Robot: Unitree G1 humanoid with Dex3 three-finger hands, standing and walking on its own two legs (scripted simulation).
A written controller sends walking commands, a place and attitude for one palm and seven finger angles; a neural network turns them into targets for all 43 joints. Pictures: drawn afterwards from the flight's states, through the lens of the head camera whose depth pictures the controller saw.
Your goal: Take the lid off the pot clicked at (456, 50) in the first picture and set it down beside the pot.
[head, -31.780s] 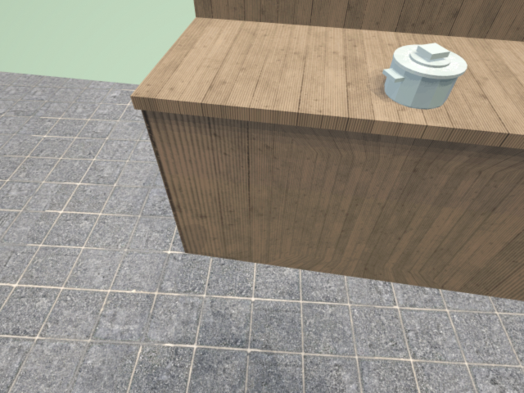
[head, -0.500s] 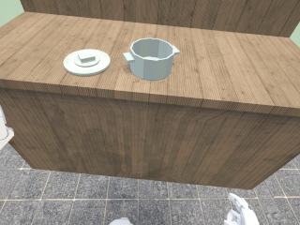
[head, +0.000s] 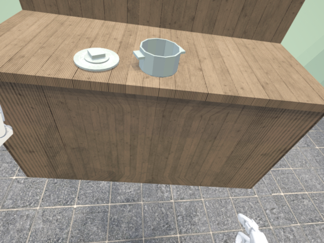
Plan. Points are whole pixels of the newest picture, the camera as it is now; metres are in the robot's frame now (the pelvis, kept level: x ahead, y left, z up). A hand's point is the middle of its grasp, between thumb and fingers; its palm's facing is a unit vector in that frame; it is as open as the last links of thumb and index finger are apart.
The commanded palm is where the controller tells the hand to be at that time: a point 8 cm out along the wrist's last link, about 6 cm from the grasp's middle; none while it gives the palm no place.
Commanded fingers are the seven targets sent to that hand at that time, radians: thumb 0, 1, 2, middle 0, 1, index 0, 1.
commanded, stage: stop stepping back and stand still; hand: left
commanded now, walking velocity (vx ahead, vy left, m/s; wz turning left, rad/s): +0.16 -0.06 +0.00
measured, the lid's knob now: (96, 53) +0.76 +0.28 +0.08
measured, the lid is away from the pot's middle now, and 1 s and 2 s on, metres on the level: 0.25 0.25 0.25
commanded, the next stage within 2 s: let the arm hang, fingers relaxed in 0.52 s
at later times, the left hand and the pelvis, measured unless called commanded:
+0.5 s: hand out of the picture +0.11 +0.28 +0.26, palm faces +0.45 -0.79 -0.41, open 7.4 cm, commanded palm none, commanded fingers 0.00 0.90 0.90 -0.20 -0.30 -0.20 -0.30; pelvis -0.07 +0.04 +0.01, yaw +1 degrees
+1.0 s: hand out of the picture -0.05 +0.22 -0.18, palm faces +0.06 -0.97 -0.23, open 7.1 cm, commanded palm none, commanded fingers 0.00 0.90 0.90 -0.20 -0.30 -0.20 -0.30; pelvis -0.03 +0.02 -0.01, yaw +4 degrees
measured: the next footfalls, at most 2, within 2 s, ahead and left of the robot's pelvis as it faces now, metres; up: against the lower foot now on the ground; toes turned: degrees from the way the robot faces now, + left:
right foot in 0.08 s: +0.01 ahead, -0.09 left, -0.01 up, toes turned -2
left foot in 0.26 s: -0.02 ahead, +0.14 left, +0.00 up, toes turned +7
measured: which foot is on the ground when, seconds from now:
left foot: down 0.00-0.06, up 0.08-0.24, down 0.26-1.00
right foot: up 0.00-0.06, down 0.08-0.26, up 0.28-0.54, down 0.56-1.00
